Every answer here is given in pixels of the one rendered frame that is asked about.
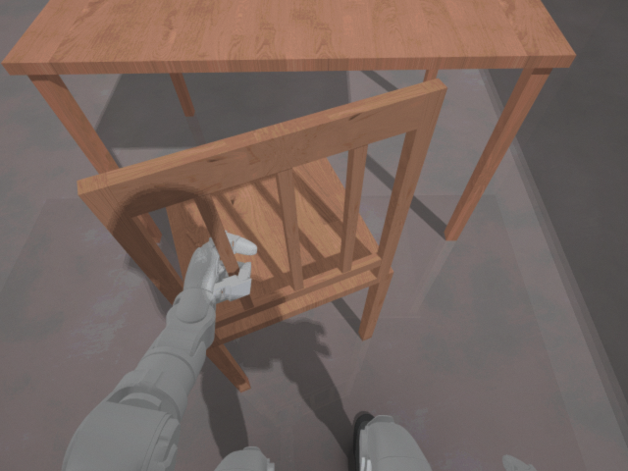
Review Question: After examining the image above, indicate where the chair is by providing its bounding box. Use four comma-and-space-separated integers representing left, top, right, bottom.
77, 78, 447, 393

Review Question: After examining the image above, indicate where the left robot hand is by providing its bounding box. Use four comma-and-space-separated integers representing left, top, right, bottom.
183, 231, 257, 304

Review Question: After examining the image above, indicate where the table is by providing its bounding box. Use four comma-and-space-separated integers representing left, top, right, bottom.
1, 0, 576, 243

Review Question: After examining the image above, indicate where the left robot upper arm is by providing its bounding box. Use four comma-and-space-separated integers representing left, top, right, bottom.
65, 401, 181, 471

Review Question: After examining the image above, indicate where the robot right shin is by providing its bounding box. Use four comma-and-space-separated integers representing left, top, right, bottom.
366, 415, 394, 426

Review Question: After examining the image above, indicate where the robot left forearm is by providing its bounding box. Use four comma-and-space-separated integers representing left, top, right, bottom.
62, 288, 216, 471

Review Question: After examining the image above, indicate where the robot right foot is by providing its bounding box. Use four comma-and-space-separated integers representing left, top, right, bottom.
353, 414, 375, 471

